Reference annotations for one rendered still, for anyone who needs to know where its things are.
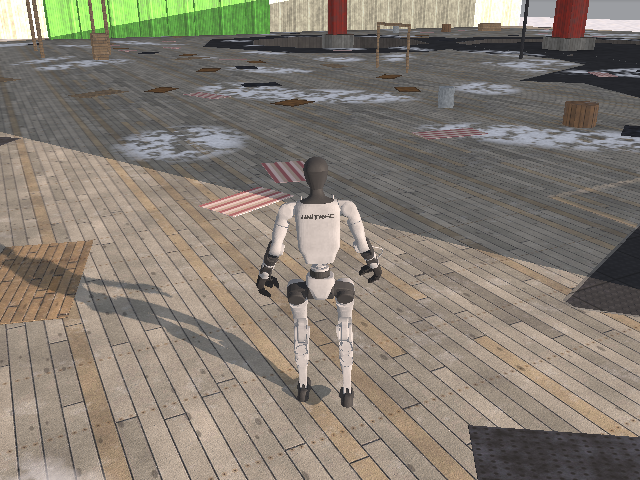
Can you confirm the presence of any left robot upper arm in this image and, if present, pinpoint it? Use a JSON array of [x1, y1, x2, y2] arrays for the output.
[[269, 201, 297, 257]]

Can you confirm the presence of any right robot hand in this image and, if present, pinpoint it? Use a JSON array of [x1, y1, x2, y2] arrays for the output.
[[359, 264, 382, 283]]

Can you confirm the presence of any robot right thigh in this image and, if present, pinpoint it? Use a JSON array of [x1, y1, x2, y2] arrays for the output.
[[334, 278, 355, 341]]

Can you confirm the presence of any left robot hand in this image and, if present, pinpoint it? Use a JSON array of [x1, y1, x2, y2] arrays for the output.
[[256, 275, 279, 297]]

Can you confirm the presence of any right robot forearm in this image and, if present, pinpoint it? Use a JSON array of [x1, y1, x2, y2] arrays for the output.
[[360, 237, 379, 269]]

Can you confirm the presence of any left robot forearm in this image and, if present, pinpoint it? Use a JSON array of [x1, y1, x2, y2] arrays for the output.
[[259, 241, 279, 279]]

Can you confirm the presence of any right robot upper arm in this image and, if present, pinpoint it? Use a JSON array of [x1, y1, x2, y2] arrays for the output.
[[338, 200, 370, 253]]

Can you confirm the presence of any robot head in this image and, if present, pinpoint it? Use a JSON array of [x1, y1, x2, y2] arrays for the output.
[[300, 157, 334, 204]]

